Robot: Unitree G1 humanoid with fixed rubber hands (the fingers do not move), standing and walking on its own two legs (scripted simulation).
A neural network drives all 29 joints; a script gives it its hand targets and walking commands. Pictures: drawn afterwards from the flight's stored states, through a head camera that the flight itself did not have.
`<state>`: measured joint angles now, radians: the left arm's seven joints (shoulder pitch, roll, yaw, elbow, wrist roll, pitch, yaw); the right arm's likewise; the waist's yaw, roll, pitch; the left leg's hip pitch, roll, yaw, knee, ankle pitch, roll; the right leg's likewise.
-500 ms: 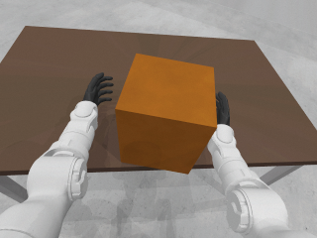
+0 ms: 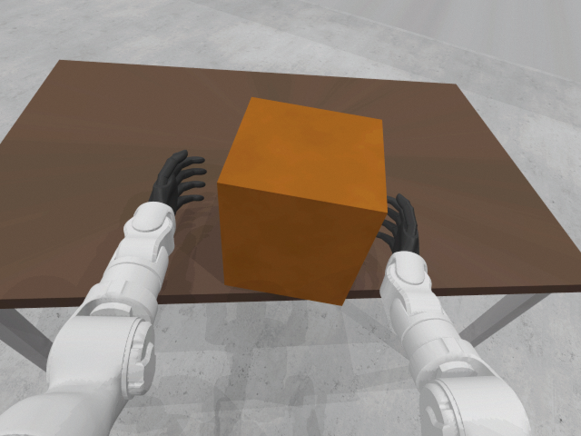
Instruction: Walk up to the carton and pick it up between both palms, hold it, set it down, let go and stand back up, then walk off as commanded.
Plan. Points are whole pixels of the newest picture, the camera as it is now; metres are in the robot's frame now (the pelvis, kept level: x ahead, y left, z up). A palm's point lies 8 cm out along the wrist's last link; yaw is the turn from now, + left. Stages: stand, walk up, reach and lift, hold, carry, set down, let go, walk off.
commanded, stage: set down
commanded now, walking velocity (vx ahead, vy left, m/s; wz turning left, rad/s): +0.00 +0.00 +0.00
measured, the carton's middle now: (299, 206) +0.45 -0.02 +0.04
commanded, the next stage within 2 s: none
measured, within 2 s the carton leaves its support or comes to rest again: neither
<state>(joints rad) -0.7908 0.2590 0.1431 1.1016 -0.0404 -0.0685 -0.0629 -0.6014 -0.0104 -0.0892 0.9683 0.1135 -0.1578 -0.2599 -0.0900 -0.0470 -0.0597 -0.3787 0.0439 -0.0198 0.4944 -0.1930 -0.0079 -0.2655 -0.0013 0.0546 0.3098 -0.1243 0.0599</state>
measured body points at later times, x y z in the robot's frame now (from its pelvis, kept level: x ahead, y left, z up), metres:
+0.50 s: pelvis +0.02 -0.02 +0.00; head +0.03 +0.01 +0.45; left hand +0.37 +0.19 +0.05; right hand +0.30 -0.20 +0.05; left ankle +0.03 +0.11 -0.74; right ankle +0.02 -0.17 -0.74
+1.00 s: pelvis +0.02 -0.02 +0.00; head +0.02 +0.01 +0.45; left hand +0.29 +0.22 +0.04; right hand +0.23 -0.20 +0.05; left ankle +0.03 +0.11 -0.74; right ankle +0.02 -0.17 -0.74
